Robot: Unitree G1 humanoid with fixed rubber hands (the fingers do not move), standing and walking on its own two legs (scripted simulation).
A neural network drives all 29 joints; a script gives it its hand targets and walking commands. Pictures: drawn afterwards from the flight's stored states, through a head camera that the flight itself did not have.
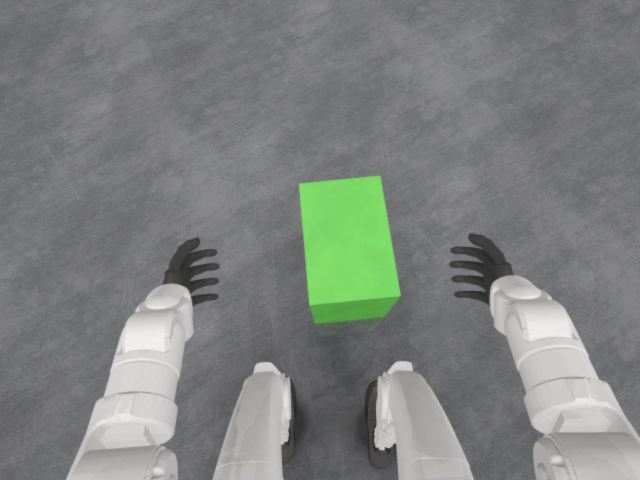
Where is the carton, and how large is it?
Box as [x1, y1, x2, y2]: [299, 176, 400, 324]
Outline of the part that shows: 380,176 299,184 309,305 315,324 383,317 400,296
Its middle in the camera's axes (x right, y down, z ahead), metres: +0.07 +0.03 +0.99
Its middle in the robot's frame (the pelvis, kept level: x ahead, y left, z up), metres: +0.54 -0.03 -0.53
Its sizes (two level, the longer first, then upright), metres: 0.289 0.193 0.290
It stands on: the floor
